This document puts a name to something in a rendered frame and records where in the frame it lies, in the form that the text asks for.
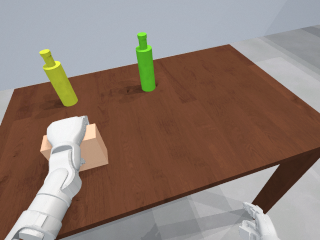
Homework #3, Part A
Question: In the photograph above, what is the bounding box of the robot right hand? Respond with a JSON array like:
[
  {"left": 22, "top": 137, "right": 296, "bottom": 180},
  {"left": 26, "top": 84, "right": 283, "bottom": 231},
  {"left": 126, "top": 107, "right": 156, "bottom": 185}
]
[{"left": 239, "top": 202, "right": 278, "bottom": 240}]

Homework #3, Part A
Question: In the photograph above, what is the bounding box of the table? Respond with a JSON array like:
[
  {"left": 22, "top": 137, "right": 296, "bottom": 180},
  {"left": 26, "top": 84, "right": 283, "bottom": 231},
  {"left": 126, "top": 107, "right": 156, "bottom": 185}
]
[{"left": 0, "top": 44, "right": 320, "bottom": 240}]

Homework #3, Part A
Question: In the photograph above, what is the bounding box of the robot left forearm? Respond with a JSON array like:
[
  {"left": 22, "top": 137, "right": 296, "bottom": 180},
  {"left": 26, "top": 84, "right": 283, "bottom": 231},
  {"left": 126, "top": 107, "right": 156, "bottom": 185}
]
[{"left": 4, "top": 142, "right": 82, "bottom": 240}]

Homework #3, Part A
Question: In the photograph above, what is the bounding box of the robot left hand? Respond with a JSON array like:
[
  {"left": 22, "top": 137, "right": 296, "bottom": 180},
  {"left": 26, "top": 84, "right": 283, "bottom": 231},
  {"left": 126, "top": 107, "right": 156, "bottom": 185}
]
[{"left": 46, "top": 115, "right": 90, "bottom": 166}]

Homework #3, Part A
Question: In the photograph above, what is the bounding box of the sponge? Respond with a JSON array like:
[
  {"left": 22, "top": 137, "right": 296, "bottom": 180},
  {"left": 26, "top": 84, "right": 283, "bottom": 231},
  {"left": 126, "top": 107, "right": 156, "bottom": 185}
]
[{"left": 40, "top": 123, "right": 109, "bottom": 172}]

